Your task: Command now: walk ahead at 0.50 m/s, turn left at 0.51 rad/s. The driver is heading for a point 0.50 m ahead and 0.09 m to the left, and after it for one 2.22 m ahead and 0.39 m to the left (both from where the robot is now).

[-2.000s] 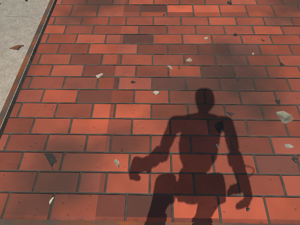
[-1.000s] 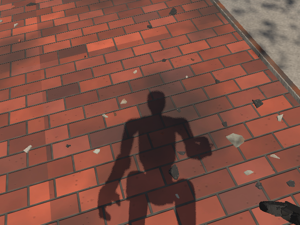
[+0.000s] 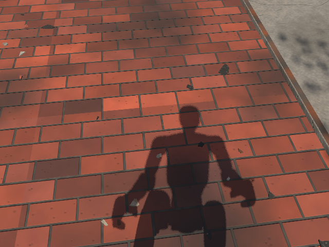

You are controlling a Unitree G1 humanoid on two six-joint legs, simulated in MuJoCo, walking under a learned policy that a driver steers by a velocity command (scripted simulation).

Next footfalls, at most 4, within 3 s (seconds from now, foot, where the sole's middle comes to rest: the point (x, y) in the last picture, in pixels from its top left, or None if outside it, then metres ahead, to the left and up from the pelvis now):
0.22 left None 0.27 0.16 -0.78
0.76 right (169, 215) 0.63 0.04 -0.78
1.24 left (124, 162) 0.88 0.27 -0.78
1.74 right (179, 121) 1.15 0.01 -0.78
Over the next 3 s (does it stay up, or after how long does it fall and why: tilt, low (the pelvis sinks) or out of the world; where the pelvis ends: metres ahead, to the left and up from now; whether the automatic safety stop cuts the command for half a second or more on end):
stays up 1.67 0.27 0.00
